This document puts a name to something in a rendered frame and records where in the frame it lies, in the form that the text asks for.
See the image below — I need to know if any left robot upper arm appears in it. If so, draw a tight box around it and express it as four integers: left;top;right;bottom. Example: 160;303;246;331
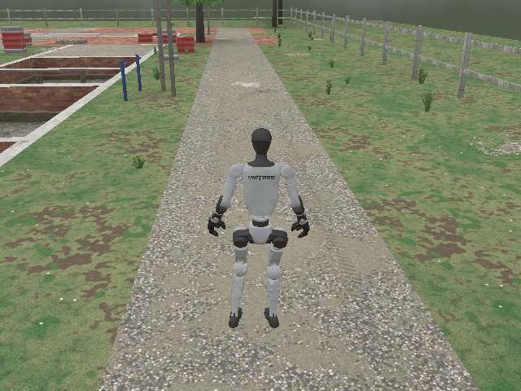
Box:
220;164;244;208

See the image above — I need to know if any robot right foot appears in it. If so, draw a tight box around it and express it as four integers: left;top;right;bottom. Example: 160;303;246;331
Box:
264;308;279;328

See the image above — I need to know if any right robot upper arm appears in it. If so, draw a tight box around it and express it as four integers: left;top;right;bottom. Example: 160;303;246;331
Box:
278;164;301;208

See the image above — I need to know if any robot left hand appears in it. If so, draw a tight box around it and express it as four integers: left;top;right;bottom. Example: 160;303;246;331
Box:
208;218;225;236

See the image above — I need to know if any right robot forearm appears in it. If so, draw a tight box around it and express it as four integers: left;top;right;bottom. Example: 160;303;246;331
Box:
292;195;308;225

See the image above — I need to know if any humanoid robot torso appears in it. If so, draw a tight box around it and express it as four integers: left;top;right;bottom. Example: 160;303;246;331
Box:
242;160;280;244

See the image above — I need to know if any robot right hand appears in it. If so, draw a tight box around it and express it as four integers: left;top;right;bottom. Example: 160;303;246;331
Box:
291;222;310;238

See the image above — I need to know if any left robot forearm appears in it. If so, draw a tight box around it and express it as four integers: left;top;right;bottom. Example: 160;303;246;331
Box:
210;195;227;223

